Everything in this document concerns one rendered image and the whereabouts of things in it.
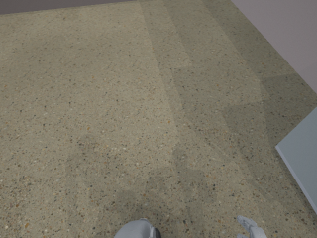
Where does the robot right hand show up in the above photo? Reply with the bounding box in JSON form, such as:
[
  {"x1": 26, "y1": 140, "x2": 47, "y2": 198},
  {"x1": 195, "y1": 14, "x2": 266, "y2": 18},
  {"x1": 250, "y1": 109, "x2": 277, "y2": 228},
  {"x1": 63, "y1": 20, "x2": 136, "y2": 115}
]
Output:
[{"x1": 237, "y1": 215, "x2": 267, "y2": 238}]

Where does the fridge door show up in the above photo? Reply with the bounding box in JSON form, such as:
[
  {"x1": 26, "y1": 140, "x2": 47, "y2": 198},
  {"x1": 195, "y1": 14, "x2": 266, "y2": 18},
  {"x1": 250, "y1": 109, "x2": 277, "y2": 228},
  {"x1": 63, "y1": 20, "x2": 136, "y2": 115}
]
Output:
[{"x1": 277, "y1": 107, "x2": 317, "y2": 207}]

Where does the robot left thigh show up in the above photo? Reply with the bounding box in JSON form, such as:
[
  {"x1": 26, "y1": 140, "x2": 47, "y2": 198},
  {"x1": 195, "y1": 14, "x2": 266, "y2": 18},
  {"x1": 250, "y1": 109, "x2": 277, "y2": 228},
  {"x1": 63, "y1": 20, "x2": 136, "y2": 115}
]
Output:
[{"x1": 114, "y1": 220, "x2": 156, "y2": 238}]

